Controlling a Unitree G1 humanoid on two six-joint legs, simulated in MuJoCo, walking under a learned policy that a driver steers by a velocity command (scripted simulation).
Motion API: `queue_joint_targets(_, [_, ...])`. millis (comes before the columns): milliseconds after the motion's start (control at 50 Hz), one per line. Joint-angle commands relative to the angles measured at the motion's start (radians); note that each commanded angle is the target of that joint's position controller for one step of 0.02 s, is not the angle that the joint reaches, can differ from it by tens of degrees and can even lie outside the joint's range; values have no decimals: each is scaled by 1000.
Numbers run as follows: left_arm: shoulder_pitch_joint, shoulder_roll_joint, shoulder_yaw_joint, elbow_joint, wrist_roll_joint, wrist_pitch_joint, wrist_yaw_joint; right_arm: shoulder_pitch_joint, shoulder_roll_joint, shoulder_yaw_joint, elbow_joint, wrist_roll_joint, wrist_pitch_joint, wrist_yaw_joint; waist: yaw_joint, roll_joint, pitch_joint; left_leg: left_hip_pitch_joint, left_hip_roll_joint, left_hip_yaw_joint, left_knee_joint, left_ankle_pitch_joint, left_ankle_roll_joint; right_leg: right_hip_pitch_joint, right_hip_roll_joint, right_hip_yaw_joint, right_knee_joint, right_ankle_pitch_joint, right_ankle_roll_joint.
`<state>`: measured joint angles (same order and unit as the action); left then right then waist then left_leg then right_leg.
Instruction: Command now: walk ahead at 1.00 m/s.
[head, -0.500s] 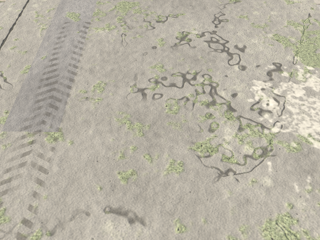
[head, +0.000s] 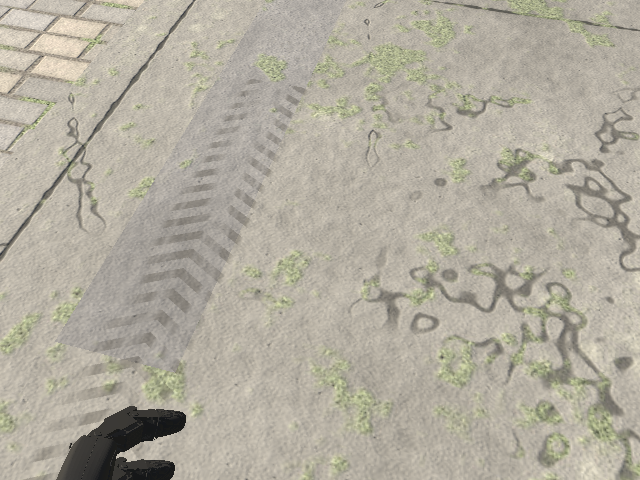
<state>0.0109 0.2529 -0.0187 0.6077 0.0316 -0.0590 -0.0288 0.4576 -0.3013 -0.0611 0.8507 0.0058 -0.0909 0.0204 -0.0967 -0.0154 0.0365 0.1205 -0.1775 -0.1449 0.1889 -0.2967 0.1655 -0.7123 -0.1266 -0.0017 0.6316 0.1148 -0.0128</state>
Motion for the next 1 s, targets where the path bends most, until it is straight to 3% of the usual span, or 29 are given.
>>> queue_joint_targets(20, [-95, 94, 29, -57, -7, -13, 4, 24, -159, -33, -22, -11, -28, -9, -3, 46, 43, -82, 262, -12, -62, 788, 15, 208, 79, -95, -117, 52, -71])
queue_joint_targets(60, [20, 146, 56, -22, -8, -14, 6, 15, -204, -40, -13, -36, -17, -30, 68, 101, -53, 52, 301, 39, 107, 1155, -18, 295, 163, -122, -106, -110, -105])
queue_joint_targets(100, [407, 200, 91, 99, -22, -3, 21, -77, -221, -45, -27, -71, 12, -48, 274, 118, -211, 1, 304, 118, 550, 1298, -42, 610, 209, -123, -101, -242, -142])
queue_joint_targets(120, [603, 256, 115, 145, -15, 7, 33, -123, -179, -32, -52, -76, 13, -52, 360, 45, -284, -229, 253, 157, 951, 1013, -55, 853, 102, 26, -31, -423, -189])
queue_joint_targets(140, [566, 344, 140, 164, 8, 10, 26, -5, -32, 5, -104, -32, -3, -19, 195, -336, -321, -722, 43, 143, 1331, -6, -131, 1108, -134, 661, -182, -655, -376])
queue_joint_targets(160, [461, 252, 129, 142, -11, 18, 7, -78, -79, 17, -117, -49, -24, -22, 200, -197, -283, -868, 70, 51, 1356, -85, -109, 1076, -154, 907, -368, -710, -381])
queue_joint_targets(200, [398, 187, 121, 149, -16, 11, 3, -237, -110, 27, -160, -56, -42, -17, 170, 57, -108, -852, 183, 26, 1206, 33, -112, 822, -105, 669, -385, -545, -335])
queue_joint_targets(220, [408, 161, 111, 168, -17, 8, 9, -275, -95, 32, -182, -67, -36, -14, 141, 86, -47, -820, 206, 33, 1138, 26, -122, 703, -56, 585, -399, -474, -307])
queue_joint_targets(280, [422, 167, 106, 198, -28, -13, 17, -282, -63, 55, -226, -90, 8, -4, 72, 14, 17, -786, 247, 56, 970, -43, -171, 519, 21, 484, -449, -405, -309])
queue_joint_targets(360, [414, 192, 123, 180, -31, -23, 14, -509, -37, 86, -320, -58, 11, 18, 120, -10, 93, -650, 241, 140, 576, 230, -218, 311, 106, 377, -541, -267, -267])
queue_joint_targets(400, [446, 208, 133, 187, -45, -26, 7, -549, -25, 90, -332, -45, 8, 20, 158, -23, 57, -540, 211, 156, 464, 397, -212, 334, 107, 370, -528, -94, -226])
queue_joint_targets(460, [483, 222, 142, 196, -48, -20, 15, -571, -52, 80, -343, -41, 4, 6, 180, -32, 15, -507, 187, 139, 352, 391, -194, 509, 85, 391, -430, 90, -187])
queue_joint_targets(500, [478, 252, 149, 196, -40, -17, 25, -468, -103, 55, -314, -41, -2, -12, 131, -27, -77, -357, 143, 140, 306, 252, -172, 592, 86, 387, -235, 340, -147])
queue_joint_targets(520, [450, 281, 154, 191, -36, -18, 22, -321, -135, 36, -278, -39, -8, -25, 48, -18, -170, -181, 149, 137, 299, 196, -158, 570, 114, 363, -42, 381, -125])
queue_joint_targets(540, [408, 257, 149, 175, -33, -28, 17, -121, -187, 11, -240, -49, -14, -46, -52, -7, -274, 67, 255, 50, 338, 66, -131, 427, 151, 341, 211, 235, -112])
queue_joint_targets(560, [420, 103, 110, 137, -47, -39, 23, 53, -263, -18, -218, -86, -13, -65, -77, 188, -423, 329, 555, -285, 296, -285, -78, 199, 223, 233, 550, -368, -108])
queue_joint_targets(580, [487, 88, 86, 81, -69, -27, 22, -17, -312, -35, -212, -77, 0, -54, 12, 432, -527, 376, 702, -756, 117, -448, 15, 4, 234, 139, 756, -614, -97])
queue_joint_targets(600, [381, 157, 95, 115, -38, -6, 31, -119, -184, -20, -233, -70, 8, -50, 2, 218, -329, 226, 621, -626, 93, -514, 2, -90, 144, 112, 777, -495, -107])
queue_joint_targets(620, [299, 165, 98, 109, -19, 2, 20, -158, -109, -1, -224, -63, 7, -46, 0, 108, -194, 92, 570, -429, 101, -330, -16, -91, 112, 92, 728, -425, -100])
queue_joint_targets(640, [258, 152, 99, 104, -11, 11, 6, -159, -84, 4, -201, -69, 6, -43, 14, 54, -124, -6, 533, -301, 84, -143, -30, -69, 86, 84, 699, -409, -92])
queue_joint_targets(660, [229, 128, 95, 86, 2, 24, -9, -132, -76, 8, -170, -65, 0, -45, 32, 67, -74, -73, 504, -199, 70, -28, -38, -64, 64, 84, 685, -414, -87])
queue_joint_targets(740, [113, 65, 66, -10, 9, 63, -40, -94, -38, 15, -91, -26, -33, -21, 88, 112, -5, -167, 474, 43, 1, 268, -74, -114, 19, 62, 626, -368, -78])
queue_joint_targets(800, [42, 73, 47, -59, 7, 53, -60, -153, -70, 10, -79, -34, -48, -18, 137, 97, 51, -280, 405, 225, -86, 351, -85, -20, 40, 41, 381, -186, -79])
queue_joint_targets(840, [-11, 69, 36, -55, 3, 48, -70, -110, -90, 10, -54, -30, -50, -13, 110, 48, 77, -335, 363, 325, -170, 469, -90, 149, 102, -68, 200, -94, -103])
queue_joint_targets(860, [-34, 62, 29, -67, 3, 41, -69, -75, -124, 6, -39, -30, -51, -10, 111, 57, 109, -323, 397, 331, -163, 629, -78, 196, 112, -91, 142, -90, -120])
queue_joint_targets(920, [47, 133, 49, -21, 21, 30, -47, -17, -222, -12, -10, -33, -23, -26, 176, 110, 3, -106, 429, 360, 91, 1243, -75, 350, 229, -147, 67, -245, -166])
queue_joint_targets(960, [407, 206, 89, 90, 31, 26, -18, -44, -252, -12, -13, -28, 5, -43, 364, 116, -179, -239, 422, 366, 614, 1220, -76, 796, 234, -62, -55, -287, -214])
queue_joint_targets(980, [444, 292, 114, 111, 37, 29, 6, 13, -137, 10, -34, -41, 10, -32, 295, -49, -273, -485, 318, 329, 1025, 289, -84, 1033, 11, 200, -28, -490, -210])
queue_joint_targets(1000, [422, 364, 128, 72, 34, 29, 16, 111, -65, 27, -86, 8, 3, -19, 211, -229, -475, -777, 158, 136, 1376, -233, -98, 1234, -287, 763, -178, -566, -306])
